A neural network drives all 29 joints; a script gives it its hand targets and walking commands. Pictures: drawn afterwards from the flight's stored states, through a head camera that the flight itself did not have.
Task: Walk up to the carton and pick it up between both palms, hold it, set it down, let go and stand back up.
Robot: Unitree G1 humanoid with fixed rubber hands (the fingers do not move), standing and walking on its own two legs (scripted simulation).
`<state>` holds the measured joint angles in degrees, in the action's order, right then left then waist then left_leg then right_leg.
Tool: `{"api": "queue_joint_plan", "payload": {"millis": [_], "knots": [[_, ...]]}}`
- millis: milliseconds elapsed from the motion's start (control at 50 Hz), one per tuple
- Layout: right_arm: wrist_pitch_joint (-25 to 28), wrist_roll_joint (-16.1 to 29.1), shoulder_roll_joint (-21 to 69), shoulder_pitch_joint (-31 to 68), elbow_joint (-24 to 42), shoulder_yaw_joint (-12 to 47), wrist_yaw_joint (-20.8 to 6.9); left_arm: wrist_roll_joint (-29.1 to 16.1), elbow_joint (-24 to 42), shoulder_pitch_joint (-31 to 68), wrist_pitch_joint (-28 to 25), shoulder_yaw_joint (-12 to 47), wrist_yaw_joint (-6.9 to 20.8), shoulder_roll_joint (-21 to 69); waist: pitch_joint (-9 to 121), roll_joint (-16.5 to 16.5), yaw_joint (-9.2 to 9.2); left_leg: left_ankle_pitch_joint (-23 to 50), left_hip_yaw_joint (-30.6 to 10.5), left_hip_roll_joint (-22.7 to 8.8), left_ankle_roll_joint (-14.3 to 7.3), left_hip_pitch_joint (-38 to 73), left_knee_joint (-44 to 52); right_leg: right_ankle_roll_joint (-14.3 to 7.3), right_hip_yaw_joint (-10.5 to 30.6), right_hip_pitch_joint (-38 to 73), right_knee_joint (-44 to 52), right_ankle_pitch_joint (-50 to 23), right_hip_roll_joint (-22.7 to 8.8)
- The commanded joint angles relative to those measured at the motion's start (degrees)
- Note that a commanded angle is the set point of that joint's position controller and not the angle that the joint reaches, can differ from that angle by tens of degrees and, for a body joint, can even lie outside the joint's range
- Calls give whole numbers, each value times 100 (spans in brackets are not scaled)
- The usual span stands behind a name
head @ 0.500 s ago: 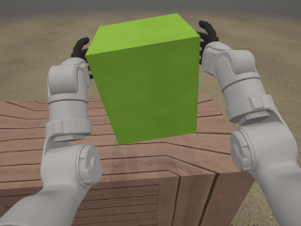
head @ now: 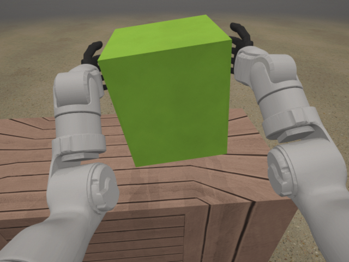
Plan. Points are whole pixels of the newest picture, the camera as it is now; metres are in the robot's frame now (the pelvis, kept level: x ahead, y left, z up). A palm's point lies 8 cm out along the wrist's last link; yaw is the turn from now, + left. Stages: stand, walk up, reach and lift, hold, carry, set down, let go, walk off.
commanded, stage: hold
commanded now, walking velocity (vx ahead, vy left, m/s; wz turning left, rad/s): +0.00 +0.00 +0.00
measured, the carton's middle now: (170, 91) +0.40 -0.02 +0.27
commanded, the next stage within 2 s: none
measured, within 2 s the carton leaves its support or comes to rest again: neither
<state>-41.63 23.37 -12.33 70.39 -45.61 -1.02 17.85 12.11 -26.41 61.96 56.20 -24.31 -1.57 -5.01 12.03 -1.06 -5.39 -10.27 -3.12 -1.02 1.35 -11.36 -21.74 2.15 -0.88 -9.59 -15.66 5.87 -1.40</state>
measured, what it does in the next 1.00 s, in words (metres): stands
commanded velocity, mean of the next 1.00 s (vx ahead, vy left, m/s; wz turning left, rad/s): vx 0.00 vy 0.00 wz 0.00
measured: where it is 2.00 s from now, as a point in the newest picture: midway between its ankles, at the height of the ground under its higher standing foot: outside the picture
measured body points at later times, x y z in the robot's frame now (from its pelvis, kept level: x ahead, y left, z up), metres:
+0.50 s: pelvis +0.00 +0.00 +0.00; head -0.08 +0.01 +0.44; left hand +0.39 +0.14 +0.33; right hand +0.38 -0.16 +0.35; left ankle +0.01 +0.13 -0.75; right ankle +0.03 -0.14 -0.75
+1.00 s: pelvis +0.00 +0.00 +0.00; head -0.09 +0.01 +0.44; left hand +0.39 +0.14 +0.33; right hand +0.38 -0.16 +0.35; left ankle +0.01 +0.13 -0.75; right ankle +0.03 -0.14 -0.75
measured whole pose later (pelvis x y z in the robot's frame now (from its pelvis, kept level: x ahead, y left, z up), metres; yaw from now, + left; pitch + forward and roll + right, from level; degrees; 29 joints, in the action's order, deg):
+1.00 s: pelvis +0.00 +0.00 +0.00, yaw +0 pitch +0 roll -1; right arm -43.3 22.5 -12.7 72.0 -47.2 -0.5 18.0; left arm 13.9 -29.8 63.9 54.9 -26.0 -0.2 -5.0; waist 13.1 -1.4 -5.3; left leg -10.2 -3.3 -1.1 1.4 -11.4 -21.7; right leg 2.2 -0.9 -9.6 -15.7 5.9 -1.3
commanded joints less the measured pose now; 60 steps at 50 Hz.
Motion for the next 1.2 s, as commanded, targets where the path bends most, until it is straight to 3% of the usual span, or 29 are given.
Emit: {"api": "queue_joint_plan", "payload": {"millis": [0,20,40,100,140,180,240,260,300,320,460,540,560,580,620,640,680,700,760,780,800,820,920,1000,1040,1120,1140,1160,1180], "knots": [[-29,1266,3732,4680,1762,1259,-1088,-1264,1152,5168,-680,2377,899,3111,2846,-420,256,1369,-157,218,436,123,255,-153,47,1979,-365,-1105,937],[-92,1206,3694,4856,1486,1183,-1084,-1209,743,5323,-675,2176,902,3038,2557,-312,216,911,-118,273,345,26,305,-114,82,1914,-275,-699,849],[-76,1224,3775,4571,1571,1231,-1085,-1289,1105,5242,-691,2416,912,3093,2694,-576,226,1256,-120,263,404,57,331,-95,81,2054,-376,-1076,867],[-122,1165,3707,4649,1240,1065,-1090,-964,572,5167,-639,1889,971,2836,2044,-392,381,653,-53,265,337,-261,474,-68,29,1974,-323,-637,857],[-103,1064,3688,4576,1239,1026,-1109,-985,332,4882,-633,1854,1036,2817,2049,-280,299,505,-103,206,268,-389,507,-137,-8,2024,-369,-756,917],[-62,1014,3688,4773,1128,984,-1110,-989,329,5141,-689,1844,1073,2800,2112,-283,306,399,-80,201,254,-329,523,-111,58,2000,-294,-594,849],[-77,1246,3729,4495,1288,1128,-1104,-1108,1160,5437,-753,2044,1006,2790,2713,-614,279,1279,-82,272,410,40,331,-130,47,2205,-397,-1346,881],[-134,1211,3676,4489,1105,1074,-1095,-1112,898,5453,-726,2009,1003,2772,2354,-648,231,1076,-106,267,396,-45,330,-141,100,1964,-306,-1067,837],[-63,1186,3717,4608,1335,1050,-1109,-1139,1053,5521,-717,2090,997,2989,2703,-604,196,1113,-88,247,391,-42,342,-149,-9,2128,-415,-1221,923],[-136,1131,3556,4450,1138,1045,-1106,-946,434,5096,-650,1837,1020,2781,2168,-418,238,958,-102,206,372,-137,375,-136,79,1928,-287,-933,846],[-51,1266,3553,4702,1508,1083,-1088,-1095,690,5124,-675,2129,1051,2984,2509,-604,242,1033,-37,245,432,-13,415,-139,12,2080,-317,-1025,893],[-118,1267,3767,4711,1410,1215,-1052,-1118,861,5344,-716,1967,988,2870,2526,-355,302,1368,-49,324,396,86,302,-102,53,2003,-287,-1143,872],[-127,1290,3702,4580,1600,1177,-1025,-1208,1070,5298,-696,2118,1005,2919,2655,-327,185,1421,-68,318,404,88,284,-91,61,2141,-320,-1280,878],[-106,1319,3635,4755,1437,1151,-1050,-1034,631,5167,-660,1881,1013,2748,2520,-384,348,1173,-33,328,374,84,319,-90,88,2068,-266,-1010,865],[-209,1046,3632,4426,990,951,-1044,-901,374,5065,-628,1707,1116,2610,1885,-199,208,664,-28,268,310,-129,481,-102,144,1958,-173,-654,770],[-167,1093,3601,4521,1028,912,-1072,-901,536,5201,-657,1772,1147,2719,2034,-439,262,802,-33,263,374,-38,531,-105,86,2005,-222,-679,816],[-107,1265,3569,4680,1477,1102,-1048,-997,560,5043,-590,1833,1132,2751,2257,-388,269,928,-43,250,338,-74,438,-153,46,2059,-286,-919,873],[-67,1271,3803,4686,1688,1212,-1069,-1199,1086,5328,-713,2094,1092,2905,2829,-447,248,1181,-52,242,357,47,388,-138,64,2293,-373,-1210,896],[-101,1155,3840,4744,1224,1171,-1094,-894,498,5188,-709,1809,1089,2746,2272,-357,408,810,-64,238,298,-253,467,-104,16,2116,-337,-919,892],[-117,1184,3635,4599,1218,1067,-1078,-887,534,5108,-670,1846,1090,2771,2089,-550,266,1028,-64,246,391,-142,491,-93,33,2107,-336,-1034,866],[-132,1114,3594,4743,1204,1013,-1108,-907,442,5261,-685,1797,1127,2720,2128,-371,246,751,-64,240,360,-133,522,-124,86,2058,-226,-718,843],[-46,1201,3696,4657,1611,1107,-1068,-1142,941,5248,-719,2099,1118,2947,2697,-486,235,1020,-32,238,370,-37,439,-114,25,2239,-373,-1120,893],[-201,957,3479,4626,694,751,-1099,-828,19,5242,-677,1635,1189,2726,1541,-483,202,129,-65,188,320,-545,726,-114,93,2010,-251,-389,827],[-61,1217,3683,4708,1367,1033,-1097,-1053,859,5421,-787,1925,1110,2806,2453,-470,246,899,-47,235,354,-97,503,-131,96,2126,-334,-952,848],[-101,1129,3550,4639,1295,1040,-1069,-1015,486,5177,-747,1809,1083,2711,2346,-380,287,1036,-51,239,356,-100,524,-106,17,2126,-338,-1038,911],[-82,1132,3768,4651,1277,1027,-1073,-1131,864,5565,-803,1962,1073,2798,2595,-411,234,970,-93,196,410,-209,493,-65,72,2233,-360,-1019,898],[-119,1041,3598,4458,962,911,-1095,-1033,694,5408,-785,1911,1069,2765,2269,-620,92,801,-111,195,432,-170,561,-96,36,2212,-382,-992,887],[-136,1013,3523,4633,696,877,-1105,-834,17,5262,-728,1634,1116,2610,1689,-498,355,286,4,253,362,-521,731,-58,48,2061,-214,-406,831],[-39,1065,3791,4521,1020,987,-1135,-903,534,5379,-786,1792,1110,2755,2161,-463,289,433,-2,217,283,-377,732,-90,18,2266,-359,-763,887]]}}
